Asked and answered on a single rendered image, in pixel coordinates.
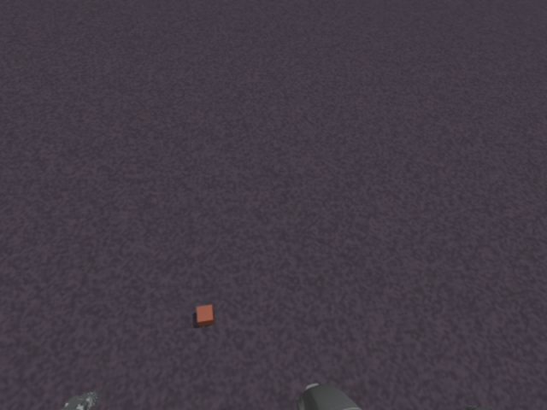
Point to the cube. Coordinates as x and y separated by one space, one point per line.
205 315

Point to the left robot hand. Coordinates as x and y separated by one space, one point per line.
83 402

